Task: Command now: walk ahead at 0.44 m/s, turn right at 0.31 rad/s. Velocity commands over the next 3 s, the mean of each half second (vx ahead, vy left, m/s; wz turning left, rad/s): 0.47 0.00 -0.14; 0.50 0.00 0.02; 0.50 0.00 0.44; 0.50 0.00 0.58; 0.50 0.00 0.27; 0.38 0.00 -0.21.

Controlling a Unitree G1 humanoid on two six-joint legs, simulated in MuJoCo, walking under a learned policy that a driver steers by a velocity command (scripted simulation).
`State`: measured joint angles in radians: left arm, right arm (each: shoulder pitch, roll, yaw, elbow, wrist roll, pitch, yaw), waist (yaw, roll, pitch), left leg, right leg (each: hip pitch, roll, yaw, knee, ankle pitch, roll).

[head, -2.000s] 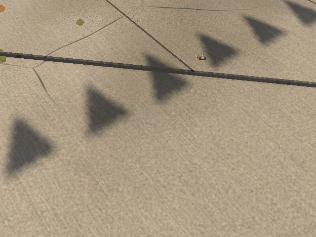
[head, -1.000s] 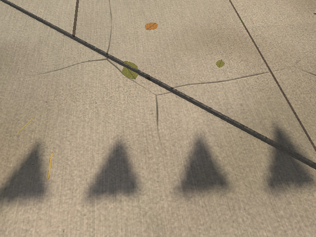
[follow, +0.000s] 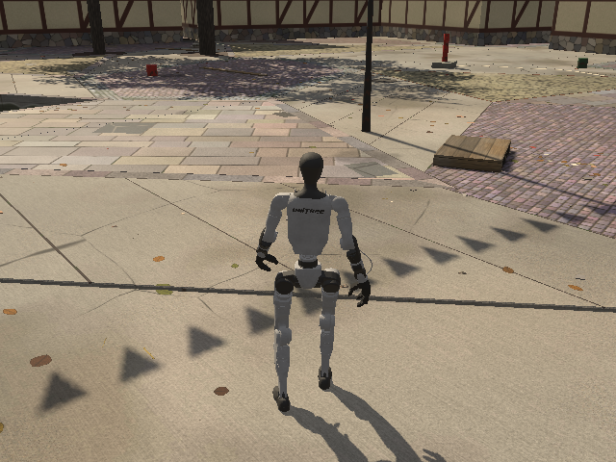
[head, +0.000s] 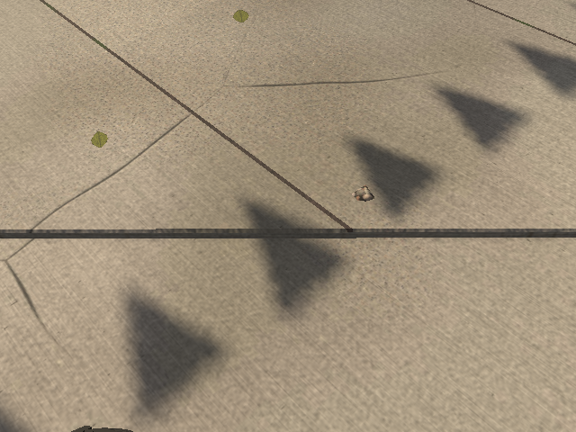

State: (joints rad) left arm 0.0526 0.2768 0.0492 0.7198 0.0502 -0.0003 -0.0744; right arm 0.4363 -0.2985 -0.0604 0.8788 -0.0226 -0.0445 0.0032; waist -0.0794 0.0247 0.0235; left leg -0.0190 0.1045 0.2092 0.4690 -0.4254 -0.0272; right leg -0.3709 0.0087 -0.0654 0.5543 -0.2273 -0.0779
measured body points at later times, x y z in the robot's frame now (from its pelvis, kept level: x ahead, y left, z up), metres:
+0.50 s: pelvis +0.26 -0.03 -0.01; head +0.30 -0.03 +0.44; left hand +0.21 +0.23 -0.15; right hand +0.45 -0.27 -0.11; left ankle +0.41 +0.05 -0.72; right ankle +0.06 -0.09 -0.73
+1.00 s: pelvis +0.54 -0.05 +0.01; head +0.58 -0.05 +0.45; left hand +0.76 +0.16 -0.10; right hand +0.46 -0.29 -0.14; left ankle +0.41 +0.04 -0.73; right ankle +0.70 -0.16 -0.71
